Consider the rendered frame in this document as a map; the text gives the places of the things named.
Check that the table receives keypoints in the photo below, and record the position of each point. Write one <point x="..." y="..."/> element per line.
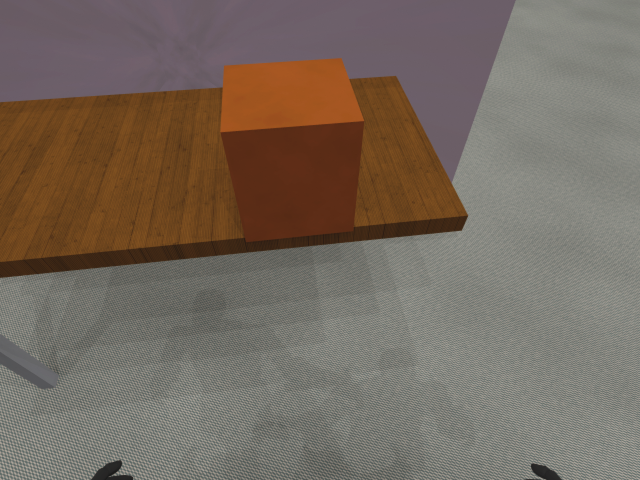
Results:
<point x="111" y="180"/>

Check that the left robot hand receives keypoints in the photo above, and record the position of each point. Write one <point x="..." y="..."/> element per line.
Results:
<point x="110" y="469"/>

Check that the carton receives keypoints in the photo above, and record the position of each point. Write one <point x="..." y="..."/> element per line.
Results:
<point x="292" y="134"/>

